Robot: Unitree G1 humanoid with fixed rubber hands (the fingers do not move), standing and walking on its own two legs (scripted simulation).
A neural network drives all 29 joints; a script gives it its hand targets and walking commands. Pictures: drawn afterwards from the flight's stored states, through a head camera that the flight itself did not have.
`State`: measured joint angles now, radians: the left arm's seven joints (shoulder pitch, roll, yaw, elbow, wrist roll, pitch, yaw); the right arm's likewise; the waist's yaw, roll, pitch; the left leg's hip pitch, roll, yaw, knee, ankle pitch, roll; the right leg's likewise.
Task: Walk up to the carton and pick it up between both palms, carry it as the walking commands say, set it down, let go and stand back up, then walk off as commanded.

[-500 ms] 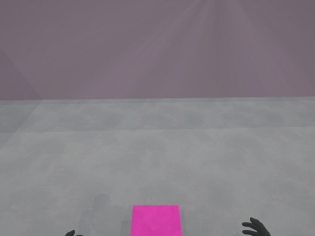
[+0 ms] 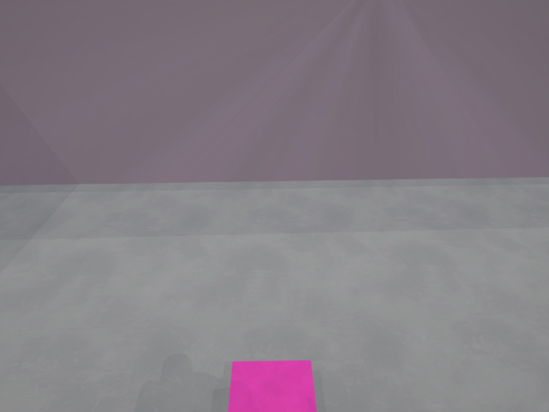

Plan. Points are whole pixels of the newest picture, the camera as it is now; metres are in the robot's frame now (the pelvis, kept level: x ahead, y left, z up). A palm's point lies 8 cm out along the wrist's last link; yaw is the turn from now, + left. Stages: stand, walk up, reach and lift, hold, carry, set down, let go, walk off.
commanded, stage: stand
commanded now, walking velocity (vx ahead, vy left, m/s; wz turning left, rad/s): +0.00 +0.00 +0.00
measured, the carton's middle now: (272, 403) +0.49 +0.03 -0.69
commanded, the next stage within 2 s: walk off in 0.88 s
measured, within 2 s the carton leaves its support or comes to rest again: neither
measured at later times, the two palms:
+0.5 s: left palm out of the picture +0.05 +0.28 -0.12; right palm out of the picture +0.08 -0.25 -0.10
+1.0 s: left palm out of the picture +0.04 +0.28 -0.12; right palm out of the picture +0.07 -0.26 -0.10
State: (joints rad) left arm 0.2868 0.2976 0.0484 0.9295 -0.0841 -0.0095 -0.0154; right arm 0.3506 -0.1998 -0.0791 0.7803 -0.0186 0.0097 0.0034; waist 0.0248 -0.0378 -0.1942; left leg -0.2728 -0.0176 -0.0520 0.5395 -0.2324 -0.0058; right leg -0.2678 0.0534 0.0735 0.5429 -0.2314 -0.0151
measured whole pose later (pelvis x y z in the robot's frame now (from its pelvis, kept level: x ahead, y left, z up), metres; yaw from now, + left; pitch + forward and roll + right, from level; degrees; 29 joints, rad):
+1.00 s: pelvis +0.00 +0.00 +0.00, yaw +0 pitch -2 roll +0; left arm 0.29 0.30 0.05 1.01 -0.08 -0.01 -0.02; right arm 0.35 -0.21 -0.08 0.82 -0.02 0.00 0.00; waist 0.02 -0.03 -0.11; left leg -0.27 -0.02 -0.05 0.54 -0.23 -0.01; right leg -0.27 0.05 0.07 0.54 -0.23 -0.02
